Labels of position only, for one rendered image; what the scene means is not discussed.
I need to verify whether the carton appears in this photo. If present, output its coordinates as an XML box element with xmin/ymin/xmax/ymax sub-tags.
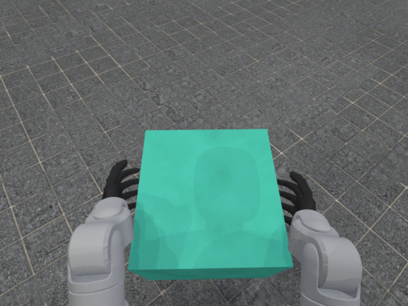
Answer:
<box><xmin>128</xmin><ymin>129</ymin><xmax>293</xmax><ymax>281</ymax></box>

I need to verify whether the robot right hand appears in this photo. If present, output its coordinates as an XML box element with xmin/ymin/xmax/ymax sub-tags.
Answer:
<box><xmin>277</xmin><ymin>171</ymin><xmax>316</xmax><ymax>226</ymax></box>

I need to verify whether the robot left hand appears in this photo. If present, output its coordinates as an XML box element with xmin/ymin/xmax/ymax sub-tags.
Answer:
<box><xmin>102</xmin><ymin>159</ymin><xmax>140</xmax><ymax>210</ymax></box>

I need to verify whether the robot right forearm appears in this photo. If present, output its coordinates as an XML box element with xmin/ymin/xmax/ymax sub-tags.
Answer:
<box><xmin>288</xmin><ymin>209</ymin><xmax>362</xmax><ymax>306</ymax></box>

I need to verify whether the robot left forearm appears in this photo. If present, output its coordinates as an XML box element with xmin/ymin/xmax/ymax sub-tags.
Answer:
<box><xmin>68</xmin><ymin>197</ymin><xmax>134</xmax><ymax>306</ymax></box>

